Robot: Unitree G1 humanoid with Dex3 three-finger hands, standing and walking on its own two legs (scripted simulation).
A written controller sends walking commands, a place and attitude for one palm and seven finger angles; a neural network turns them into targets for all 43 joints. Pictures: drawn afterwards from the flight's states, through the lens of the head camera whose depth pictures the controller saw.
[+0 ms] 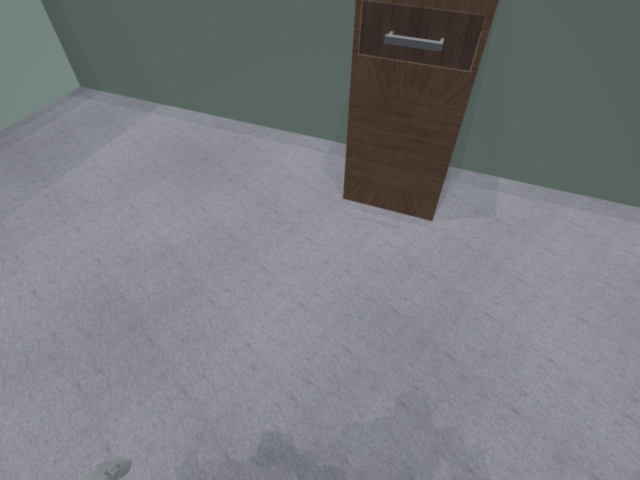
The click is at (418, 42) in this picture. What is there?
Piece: drawer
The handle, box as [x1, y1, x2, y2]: [384, 31, 443, 51]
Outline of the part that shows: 384,39 385,43 440,51 443,38 441,38 439,41 393,35 393,31 390,31 388,34 386,34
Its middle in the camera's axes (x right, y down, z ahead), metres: +0.31 -0.65 +1.26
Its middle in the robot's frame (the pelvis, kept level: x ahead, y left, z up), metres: +1.39 -0.24 +0.01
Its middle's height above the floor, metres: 0.78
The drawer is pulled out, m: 0.00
